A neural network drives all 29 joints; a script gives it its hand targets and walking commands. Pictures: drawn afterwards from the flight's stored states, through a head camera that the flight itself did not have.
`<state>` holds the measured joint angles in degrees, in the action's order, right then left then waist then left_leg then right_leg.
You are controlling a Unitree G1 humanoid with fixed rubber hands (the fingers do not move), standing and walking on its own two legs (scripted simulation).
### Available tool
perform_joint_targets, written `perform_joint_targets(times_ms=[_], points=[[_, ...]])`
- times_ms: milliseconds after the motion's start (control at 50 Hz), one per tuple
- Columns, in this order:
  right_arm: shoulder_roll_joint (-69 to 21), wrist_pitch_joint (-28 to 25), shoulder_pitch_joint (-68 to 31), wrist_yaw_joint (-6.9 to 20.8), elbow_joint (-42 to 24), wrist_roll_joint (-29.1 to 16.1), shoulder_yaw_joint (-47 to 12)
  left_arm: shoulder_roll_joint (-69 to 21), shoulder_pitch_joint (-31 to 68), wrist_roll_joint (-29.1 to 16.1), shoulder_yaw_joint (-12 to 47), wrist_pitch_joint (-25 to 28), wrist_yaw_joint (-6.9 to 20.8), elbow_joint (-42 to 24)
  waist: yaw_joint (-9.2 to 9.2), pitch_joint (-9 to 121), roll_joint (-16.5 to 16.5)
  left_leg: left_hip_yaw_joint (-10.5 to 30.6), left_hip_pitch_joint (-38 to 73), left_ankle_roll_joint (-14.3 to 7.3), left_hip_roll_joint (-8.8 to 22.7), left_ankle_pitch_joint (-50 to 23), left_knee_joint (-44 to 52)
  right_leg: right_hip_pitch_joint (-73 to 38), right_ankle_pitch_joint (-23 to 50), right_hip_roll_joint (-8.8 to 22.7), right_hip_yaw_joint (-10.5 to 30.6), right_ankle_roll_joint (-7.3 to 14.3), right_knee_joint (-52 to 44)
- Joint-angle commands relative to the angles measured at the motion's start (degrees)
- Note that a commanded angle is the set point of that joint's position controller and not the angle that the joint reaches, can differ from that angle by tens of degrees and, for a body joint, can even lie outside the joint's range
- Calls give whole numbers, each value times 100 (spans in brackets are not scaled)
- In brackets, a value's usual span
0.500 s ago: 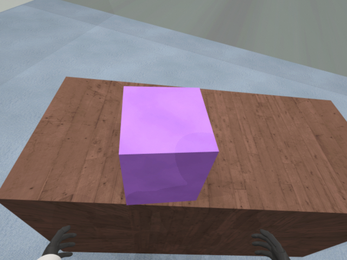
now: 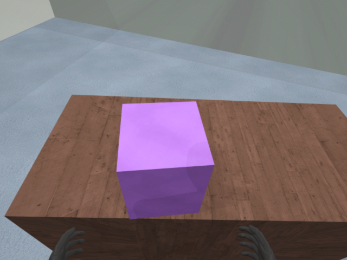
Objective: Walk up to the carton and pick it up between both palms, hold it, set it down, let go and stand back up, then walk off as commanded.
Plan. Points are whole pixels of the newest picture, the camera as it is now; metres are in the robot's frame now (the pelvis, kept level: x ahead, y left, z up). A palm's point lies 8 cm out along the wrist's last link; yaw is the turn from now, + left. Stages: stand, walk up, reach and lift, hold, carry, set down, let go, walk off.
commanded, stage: reach and lift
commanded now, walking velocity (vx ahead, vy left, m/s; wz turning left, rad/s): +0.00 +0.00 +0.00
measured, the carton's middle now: (162, 161) +0.39 +0.05 -0.01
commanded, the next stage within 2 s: none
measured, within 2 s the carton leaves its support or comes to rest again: neither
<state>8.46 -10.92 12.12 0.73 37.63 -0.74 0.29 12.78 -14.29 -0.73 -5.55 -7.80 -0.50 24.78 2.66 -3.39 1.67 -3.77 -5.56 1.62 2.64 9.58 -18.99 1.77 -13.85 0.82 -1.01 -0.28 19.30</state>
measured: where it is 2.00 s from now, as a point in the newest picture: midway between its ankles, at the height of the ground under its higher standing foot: outside the picture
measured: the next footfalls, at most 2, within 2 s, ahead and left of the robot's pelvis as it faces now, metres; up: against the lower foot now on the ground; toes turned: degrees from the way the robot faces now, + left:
none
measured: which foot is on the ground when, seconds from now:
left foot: down 0.00-1.00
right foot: down 0.00-1.00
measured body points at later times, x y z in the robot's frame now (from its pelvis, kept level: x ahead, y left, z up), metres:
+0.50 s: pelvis +0.00 +0.00 +0.00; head -0.01 +0.02 +0.45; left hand +0.16 +0.25 -0.04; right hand +0.17 -0.19 -0.04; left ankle +0.01 +0.13 -0.75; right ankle -0.03 -0.12 -0.75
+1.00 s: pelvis -0.01 +0.01 +0.00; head -0.03 +0.03 +0.45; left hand +0.17 +0.24 -0.01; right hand +0.20 -0.16 +0.00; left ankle +0.01 +0.13 -0.75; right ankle -0.03 -0.12 -0.75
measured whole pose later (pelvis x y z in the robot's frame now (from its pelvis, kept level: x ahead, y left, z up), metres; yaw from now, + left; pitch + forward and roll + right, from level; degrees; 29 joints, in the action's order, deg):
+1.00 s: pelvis -0.01 +0.01 +0.00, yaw -1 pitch -5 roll +0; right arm 6.2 -10.3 19.9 -1.5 12.5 -12.0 -4.6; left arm 12.6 -18.6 -11.1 2.7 5.8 -5.2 9.7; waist 6.0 -2.2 2.7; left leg -4.6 -5.6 1.2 2.4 10.2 -20.8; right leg 2.4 -14.4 1.1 0.0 -0.3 21.5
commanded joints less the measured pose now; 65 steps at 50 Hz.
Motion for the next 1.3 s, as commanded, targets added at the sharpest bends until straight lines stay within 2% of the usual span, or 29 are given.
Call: perform_joint_targets(times_ms=[0, 20, 60, 100, 120, 160, 180, 200, 220, 300, 360, 380, 440, 520, 560, 580, 620, 660, 740, 780, 900, 940, 1000, 1080, 1120, 1160, 1240, 1260, 1280], points=[[871, -434, -320, -67, -1263, -177, 311, 893, 235, -70, -359, 541, -88, -1074, -5, 696, -14, -82, 960, 77, -380, -1785, 96, 608, 1350, -251, 37, -100, -537], [931, -409, -269, -61, -1262, -241, 224, 866, 207, -24, -381, 566, -76, -958, 17, 516, 34, -73, 957, 69, -414, -1714, 97, 671, 1188, -220, 54, -87, -607], [830, -421, -112, -38, -1224, -294, 171, 799, 327, -40, -283, 695, -159, -1385, 6, 509, -369, -93, 860, 129, -412, -1809, 116, 634, 1195, -228, 105, -30, -586], [845, -449, -77, -29, -1420, -405, 139, 701, 133, -84, -233, 754, -164, -1253, -19, 498, -336, -45, 972, 139, -402, -1796, 63, 675, 1120, -255, 122, 39, -663], [846, -442, 24, 4, -1411, -449, 30, 702, 183, -38, -301, 787, -168, -1257, 75, 472, -383, -101, 872, 133, -407, -1662, 123, 685, 927, -182, 194, 65, -718], [822, -519, 30, 35, -1643, -588, 72, 627, 157, -162, -152, 953, -237, -1599, 21, 572, -514, 22, 991, 204, -398, -1823, 94, 804, 985, -241, 114, 94, -674], [843, -547, 42, 40, -1678, -617, 104, 620, 42, -210, -135, 1001, -245, -1511, -9, 552, -376, 44, 1056, 205, -393, -1955, 59, 850, 1035, -247, 134, 109, -710], [855, -593, 66, 36, -1915, -669, 19, 653, -6, -233, -186, 1067, -232, -1480, 114, 635, -281, 15, 1043, 152, -391, -1986, 51, 792, 1138, -200, 180, 110, -684], [846, -602, 220, 33, -1914, -653, 49, 641, 11, -207, -181, 1141, -268, -1626, 30, 649, -414, 5, 1065, 218, -376, -2061, 41, 795, 1160, -232, 161, 134, -721], [791, -595, 389, 43, -2257, -814, -105, 638, -69, -335, -119, 1287, -261, -1594, 157, 407, -422, -25, 991, 181, -432, -1882, 37, 959, 922, -170, 224, 129, -735], [871, -618, 537, 20, -2438, -792, 88, 563, -160, -483, 104, 1471, -250, -1863, -50, 468, -248, 40, 1106, 177, -379, -1799, 62, 989, 698, -223, 163, 204, -738], [838, -696, 468, -6, -2651, -795, 43, 538, -148, -591, 152, 1555, -244, -1886, 29, 578, -139, 54, 1020, 166, -375, -1868, -7, 933, 895, -223, 202, 207, -678], [774, -719, 620, 31, -2572, -850, 18, 565, -332, -561, 82, 1706, -278, -1800, 169, 449, -285, 10, 996, 190, -399, -1944, -19, 990, 779, -213, 212, 229, -635], [729, -766, 838, -23, -2756, -856, -89, 471, -578, -608, 146, 1814, -249, -1976, 161, 187, -149, 64, 1035, 154, -358, -1869, -44, 997, 703, -215, 250, 251, -659], [673, -830, 805, -24, -3118, -991, -70, 528, -556, -643, 240, 1897, -291, -2250, 195, 369, -312, 33, 1046, 188, -398, -1986, -90, 1001, 749, -237, 249, 239, -599], [573, -855, 661, -34, -3221, -957, -133, 621, -384, -735, 235, 1999, -285, -2235, 201, 366, -107, 48, 971, 127, -379, -1793, -110, 988, 625, -185, 269, 217, -577], [577, -772, 767, -35, -3063, -964, -102, 600, -325, -651, 228, 2016, -302, -2145, 181, 119, -318, 82, 806, 117, -379, -1258, -49, 1199, 103, -144, 302, 293, -616], [462, -809, 611, -21, -3388, -985, -39, 544, -183, -851, 501, 2166, -350, -2496, 165, 322, -276, 47, 739, 117, -326, -1078, -16, 1163, 63, -154, 276, 320, -535], [332, -726, 656, -121, -3620, -1101, -335, 535, -336, -958, 443, 2150, -306, -2253, 323, 243, -214, 5, 692, 40, -361, -1272, -127, 1168, 271, -67, 375, 274, -507], [298, -710, 799, -147, -3647, -1091, -251, 545, -209, -900, 468, 2193, -343, -2611, 278, 401, -380, 39, 739, 108, -338, -1382, -100, 1079, 299, -132, 331, 294, -483], [342, -410, 214, -223, -3807, -1093, -128, 598, 341, -1023, 511, 1880, -454, -2670, 275, 340, -345, 92, 497, 67, -307, -753, 59, 1111, -179, -88, 379, 311, -461], [364, -248, 135, -257, -3754, -1106, -176, 475, 292, -992, 538, 1624, -491, -2656, 303, 162, -515, 105, 609, 62, -269, -719, 124, 1154, -209, -94, 357, 341, -517], [467, -65, -444, -292, -4173, -1134, 8, 522, 764, -1103, 588, 1398, -545, -3142, 232, 548, -402, 135, 634, 86, -246, -680, 138, 1072, -205, -150, 321, 320, -465], [468, 222, -502, -392, -4188, -1222, -199, 524, 709, -1129, 432, 1003, -515, -3387, 323, 608, -374, 46, 845, 109, -282, -1541, -2, 922, 499, -164, 312, 263, -456], [326, 407, -728, -460, -4243, -1223, -224, 537, 874, -1086, 312, 757, -409, -3283, 286, 504, -258, 35, 827, -22, -309, -1267, 16, 946, 376, -87, 350, 198, -523], [455, 565, -896, -466, -4309, -1279, -102, 527, 1114, -1085, 222, 585, -446, -3542, 380, 644, -366, 46, 776, 11, -283, -1147, 115, 971, 201, -115, 308, 222, -489], [600, 818, -1284, -563, -4521, -1311, 42, 474, 1415, -1067, 177, 114, -426, -3834, 246, 912, -320, 68, 1017, 45, -252, -1545, 58, 872, 590, -191, 223, 197, -542], [601, 853, -1321, -583, -4631, -1342, 5, 444, 1446, -1081, 234, 4, -432, -4103, 238, 1027, -491, 54, 1086, 104, -268, -1759, 2, 766, 740, -233, 202, 220, -528], [386, 960, -1633, -601, -4623, -1364, -116, 501, 1812, -1091, 39, -115, -387, -3889, 337, 968, -391, -47, 960, 20, -309, -1599, -19, 844, 574, -171, 235, 156, -527]])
